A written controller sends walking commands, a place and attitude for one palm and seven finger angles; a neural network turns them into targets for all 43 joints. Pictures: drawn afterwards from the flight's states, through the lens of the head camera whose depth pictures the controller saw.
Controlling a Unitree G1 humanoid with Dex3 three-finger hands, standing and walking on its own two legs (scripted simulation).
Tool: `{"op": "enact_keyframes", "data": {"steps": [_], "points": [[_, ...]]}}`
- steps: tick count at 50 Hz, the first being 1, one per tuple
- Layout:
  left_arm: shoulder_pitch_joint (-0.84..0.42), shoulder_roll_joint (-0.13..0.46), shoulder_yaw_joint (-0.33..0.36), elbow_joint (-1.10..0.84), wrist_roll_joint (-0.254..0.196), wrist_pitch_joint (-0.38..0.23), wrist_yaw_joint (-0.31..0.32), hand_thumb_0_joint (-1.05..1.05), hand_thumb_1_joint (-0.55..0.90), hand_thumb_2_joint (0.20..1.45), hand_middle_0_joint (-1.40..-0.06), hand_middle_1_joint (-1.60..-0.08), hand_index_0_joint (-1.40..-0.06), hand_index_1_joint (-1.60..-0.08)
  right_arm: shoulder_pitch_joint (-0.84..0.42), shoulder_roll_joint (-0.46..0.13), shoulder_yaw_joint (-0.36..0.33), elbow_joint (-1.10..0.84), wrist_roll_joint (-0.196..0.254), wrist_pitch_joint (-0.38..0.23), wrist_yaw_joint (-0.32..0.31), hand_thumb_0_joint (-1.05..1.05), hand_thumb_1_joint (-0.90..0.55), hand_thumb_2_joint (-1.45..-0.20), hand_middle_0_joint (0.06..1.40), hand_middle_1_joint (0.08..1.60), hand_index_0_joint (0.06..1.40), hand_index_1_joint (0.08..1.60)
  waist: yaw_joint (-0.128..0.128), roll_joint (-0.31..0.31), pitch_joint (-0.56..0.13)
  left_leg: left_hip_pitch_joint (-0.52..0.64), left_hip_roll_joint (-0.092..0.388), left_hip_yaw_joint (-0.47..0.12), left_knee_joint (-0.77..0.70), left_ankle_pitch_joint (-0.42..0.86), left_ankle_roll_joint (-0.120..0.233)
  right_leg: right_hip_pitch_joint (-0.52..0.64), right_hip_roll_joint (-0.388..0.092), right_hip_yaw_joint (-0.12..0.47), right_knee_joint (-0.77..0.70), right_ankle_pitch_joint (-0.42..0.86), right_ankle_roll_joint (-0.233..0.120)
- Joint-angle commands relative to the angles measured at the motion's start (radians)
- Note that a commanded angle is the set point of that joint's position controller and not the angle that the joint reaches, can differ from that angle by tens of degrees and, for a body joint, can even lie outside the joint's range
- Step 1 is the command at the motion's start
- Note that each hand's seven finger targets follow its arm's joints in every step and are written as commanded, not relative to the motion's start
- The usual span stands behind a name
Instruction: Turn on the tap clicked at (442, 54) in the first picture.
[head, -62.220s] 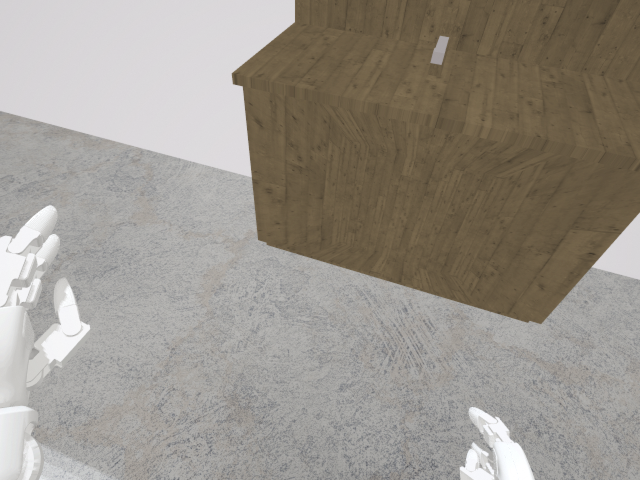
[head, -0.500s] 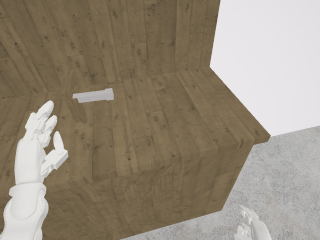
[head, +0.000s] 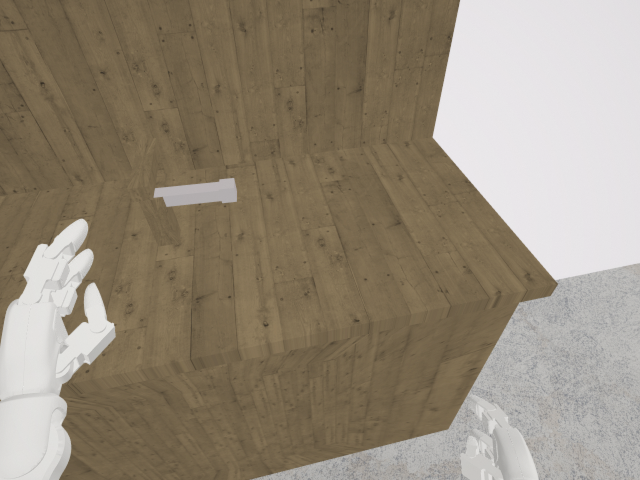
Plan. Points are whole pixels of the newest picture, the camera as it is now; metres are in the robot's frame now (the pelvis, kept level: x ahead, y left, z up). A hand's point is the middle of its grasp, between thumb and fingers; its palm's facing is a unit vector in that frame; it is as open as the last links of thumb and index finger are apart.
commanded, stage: step back with the hand held close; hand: left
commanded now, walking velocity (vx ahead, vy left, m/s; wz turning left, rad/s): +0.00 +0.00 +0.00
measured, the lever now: (228, 190) +0.51 +0.23 +0.10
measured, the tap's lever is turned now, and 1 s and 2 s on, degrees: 86 86 86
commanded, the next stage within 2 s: stop stepping back and stand still in 1.40 s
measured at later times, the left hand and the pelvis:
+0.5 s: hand (103, 370) +0.17 +0.24 +0.14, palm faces +0.32 -0.84 -0.44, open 7.4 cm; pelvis -0.04 +0.00 -0.01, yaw +0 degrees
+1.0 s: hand (93, 432) +0.11 +0.22 +0.14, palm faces +0.30 -0.86 -0.41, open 7.4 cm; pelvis -0.11 -0.01 -0.01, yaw +0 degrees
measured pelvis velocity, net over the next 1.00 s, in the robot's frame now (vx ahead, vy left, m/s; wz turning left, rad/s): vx -0.11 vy -0.01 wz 0.00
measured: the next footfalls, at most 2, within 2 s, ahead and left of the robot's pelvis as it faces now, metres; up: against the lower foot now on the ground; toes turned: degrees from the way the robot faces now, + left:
right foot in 0.80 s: -0.06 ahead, -0.10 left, +0.00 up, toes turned +4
left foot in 1.12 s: -0.07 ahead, +0.10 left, +0.00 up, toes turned +1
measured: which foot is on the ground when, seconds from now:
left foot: down 0.00-0.96, up 0.98-1.00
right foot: down 0.00-0.66, up 0.68-0.78, down 0.80-1.00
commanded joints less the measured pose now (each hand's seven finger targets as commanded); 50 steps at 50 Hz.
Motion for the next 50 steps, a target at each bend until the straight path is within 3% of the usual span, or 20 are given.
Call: {"op": "enact_keyframes", "data": {"steps": [1,3,5,6,7,8,14,18,19,23,25,29,33,34,37,40,44,46,49,50], "points": [[-0.105,0.181,0.108,-0.228,0.004,-0.073,0.017,0.000,0.900,0.900,-0.200,-0.300,-0.200,-0.300,-0.138,-0.107,-0.041,-0.167,0.000,-0.048,-0.012,0.000,-0.900,-0.900,0.200,0.300,0.200,0.300,-0.012,0.006,-0.096,-0.082,0.046,-0.027,-0.065,0.208,-0.024,0.079,-0.048,0.040,-0.037,0.089,0.001],[-0.097,0.189,0.117,-0.226,0.001,-0.070,0.016,0.000,0.900,0.900,-0.200,-0.300,-0.200,-0.300,-0.139,-0.107,-0.042,-0.168,0.001,-0.047,-0.011,0.000,-0.900,-0.900,0.200,0.300,0.200,0.300,-0.010,-0.014,-0.097,-0.085,0.046,-0.023,-0.060,0.209,-0.020,0.081,-0.049,0.042,-0.038,0.097,0.003],[-0.152,0.202,0.117,-0.312,0.005,-0.080,0.019,0.000,0.900,0.900,-0.200,-0.300,-0.200,-0.300,-0.144,-0.106,-0.038,-0.177,0.001,-0.050,-0.010,0.000,-0.900,-0.900,0.200,0.300,0.200,0.300,-0.012,0.067,-0.119,-0.069,0.044,-0.025,-0.059,0.209,-0.025,0.086,-0.052,0.046,-0.041,0.095,0.000],[-0.243,0.323,0.256,-0.379,-0.004,-0.116,0.031,0.000,0.900,0.900,-0.200,-0.300,-0.200,-0.300,-0.146,-0.111,-0.027,-0.234,0.015,-0.034,-0.019,0.000,-0.900,-0.900,0.200,0.300,0.200,0.300,-0.035,0.037,-0.027,-0.148,0.074,-0.057,-0.031,0.129,0.001,-0.018,-0.104,0.139,-0.056,0.158,0.013],[-0.132,0.241,0.201,-0.269,0.000,-0.117,0.024,0.000,0.900,0.900,-0.200,-0.300,-0.200,-0.300,-0.130,-0.100,-0.023,-0.200,0.006,-0.021,-0.022,0.000,-0.900,-0.900,0.200,0.300,0.200,0.300,-0.042,-0.021,-0.031,-0.149,0.070,-0.069,-0.010,0.126,0.005,-0.036,-0.130,0.134,-0.052,0.190,0.017],[-0.075,0.222,0.184,-0.238,0.005,-0.110,0.020,0.000,0.900,0.900,-0.200,-0.300,-0.200,-0.300,-0.122,-0.103,-0.029,-0.204,0.003,-0.010,-0.019,0.000,-0.900,-0.900,0.200,0.300,0.200,0.300,-0.043,-0.071,-0.038,-0.140,0.075,-0.073,0.002,0.143,0.006,-0.050,-0.139,0.143,-0.053,0.215,0.019],[0.071,0.187,0.159,-0.269,0.009,-0.097,0.019,0.000,0.900,0.900,-0.200,-0.300,-0.200,-0.300,-0.094,-0.124,-0.051,-0.246,0.008,0.031,-0.022,0.000,-0.900,-0.900,0.200,0.300,0.200,0.300,-0.048,0.008,-0.201,-0.129,0.110,-0.070,0.031,0.305,-0.002,-0.021,-0.155,0.122,0.041,0.305,0.026],[0.093,0.225,0.192,-0.321,0.014,-0.092,0.032,0.000,0.900,0.900,-0.200,-0.300,-0.200,-0.300,-0.082,-0.123,-0.062,-0.266,0.012,0.047,-0.031,0.000,-0.900,-0.900,0.200,0.300,0.200,0.300,-0.050,-0.088,-0.206,-0.184,0.107,-0.069,0.061,0.209,0.000,-0.064,-0.166,0.141,0.034,0.218,0.030],[0.075,0.261,0.217,-0.356,0.017,-0.095,0.038,0.000,0.900,0.900,-0.200,-0.300,-0.200,-0.300,-0.088,-0.125,-0.063,-0.265,0.011,0.047,-0.033,0.000,-0.900,-0.900,0.200,0.300,0.200,0.300,-0.053,-0.063,-0.211,-0.188,0.102,-0.069,0.067,0.184,0.001,-0.079,-0.177,0.159,0.034,0.202,0.023],[0.069,0.254,0.208,-0.363,0.023,-0.099,0.056,0.000,0.900,0.900,-0.200,-0.300,-0.200,-0.300,-0.065,-0.117,-0.068,-0.255,0.016,0.037,-0.038,0.000,-0.900,-0.900,0.200,0.300,0.200,0.300,-0.064,-0.101,-0.163,-0.209,0.073,-0.058,0.162,-0.015,0.002,-0.219,-0.226,0.208,-0.026,-0.014,0.000],[0.067,0.253,0.206,-0.378,0.027,-0.102,0.065,0.000,0.900,0.900,-0.200,-0.300,-0.200,-0.300,-0.056,-0.116,-0.067,-0.247,0.015,0.032,-0.040,0.000,-0.900,-0.900,0.200,0.300,0.200,0.300,-0.071,-0.071,-0.148,-0.214,0.075,-0.065,0.170,-0.071,0.004,-0.271,-0.232,0.206,-0.030,-0.109,-0.009],[0.071,0.258,0.210,-0.410,0.036,-0.102,0.080,0.000,0.900,0.900,-0.200,-0.300,-0.200,-0.300,-0.060,-0.139,-0.062,-0.252,0.015,0.022,-0.045,0.000,-0.900,-0.900,0.200,0.300,0.200,0.300,-0.074,0.033,-0.109,-0.277,0.113,-0.130,0.095,-0.206,0.020,-0.336,-0.180,0.158,0.016,-0.285,0.009],[0.040,0.233,0.226,-0.406,0.079,-0.109,0.081,0.000,0.900,0.900,-0.200,-0.300,-0.200,-0.300,-0.065,-0.152,-0.066,-0.265,0.009,0.012,-0.049,0.000,-0.900,-0.900,0.200,0.300,0.200,0.300,-0.056,0.135,-0.111,-0.686,0.251,-0.329,-0.200,-0.492,0.094,0.037,-0.020,0.093,0.364,-0.102,0.071],[0.026,0.252,0.238,-0.408,0.083,-0.106,0.081,0.000,0.900,0.900,-0.200,-0.300,-0.200,-0.300,-0.069,-0.145,-0.068,-0.265,0.008,0.012,-0.049,0.000,-0.900,-0.900,0.200,0.300,0.200,0.300,-0.055,0.145,-0.116,-0.669,0.257,-0.337,-0.205,-0.453,0.097,0.023,-0.015,0.095,0.401,-0.085,0.071],[0.060,0.209,0.210,-0.358,0.086,-0.096,0.067,0.000,0.900,0.900,-0.200,-0.300,-0.200,-0.300,-0.056,-0.131,-0.074,-0.257,0.003,0.002,-0.046,0.000,-0.900,-0.900,0.200,0.300,0.200,0.300,-0.054,0.040,-0.117,-0.545,0.262,-0.303,-0.147,-0.287,0.097,-0.071,-0.015,0.106,0.392,-0.132,0.067],[0.079,0.174,0.180,-0.327,0.076,-0.094,0.052,0.000,0.900,0.900,-0.200,-0.300,-0.200,-0.300,-0.054,-0.122,-0.060,-0.229,-0.007,-0.003,-0.041,0.000,-0.900,-0.900,0.200,0.300,0.200,0.300,-0.060,0.056,-0.078,-0.435,0.233,-0.258,-0.102,-0.129,0.083,-0.142,-0.015,0.103,0.244,-0.146,0.060],[0.006,0.210,0.163,-0.423,0.059,-0.096,0.046,0.000,0.900,0.900,-0.200,-0.300,-0.200,-0.300,-0.069,-0.112,-0.058,-0.202,0.001,0.006,-0.038,0.000,-0.900,-0.900,0.200,0.300,0.200,0.300,-0.060,-0.020,-0.286,-0.141,0.161,-0.098,0.153,0.434,0.011,-0.152,-0.127,0.175,0.100,0.355,0.031],[0.053,0.215,0.174,-0.446,0.042,-0.091,0.049,0.000,0.900,0.900,-0.200,-0.300,-0.200,-0.300,-0.060,-0.106,-0.077,-0.225,0.019,0.015,-0.035,0.000,-0.900,-0.900,0.200,0.300,0.200,0.300,-0.061,-0.125,-0.354,-0.129,0.129,-0.033,0.262,0.398,-0.010,-0.136,-0.193,0.193,0.107,0.487,0.011],[0.128,0.291,0.255,-0.480,0.026,-0.103,0.057,0.000,0.900,0.900,-0.200,-0.300,-0.200,-0.300,-0.070,-0.093,-0.080,-0.240,0.024,0.033,-0.036,0.000,-0.900,-0.900,0.200,0.300,0.200,0.300,-0.063,-0.143,-0.317,-0.233,0.068,0.002,0.373,0.106,-0.042,-0.155,-0.288,0.252,0.089,0.575,-0.042],[0.145,0.268,0.242,-0.482,0.020,-0.107,0.054,0.000,0.900,0.900,-0.200,-0.300,-0.200,-0.300,-0.079,-0.078,-0.076,-0.249,0.029,0.039,-0.036,0.000,-0.900,-0.900,0.200,0.300,0.200,0.300,-0.064,-0.156,-0.274,-0.283,0.058,-0.003,0.415,0.005,-0.046,-0.172,-0.312,0.257,0.083,0.553,-0.059]]}}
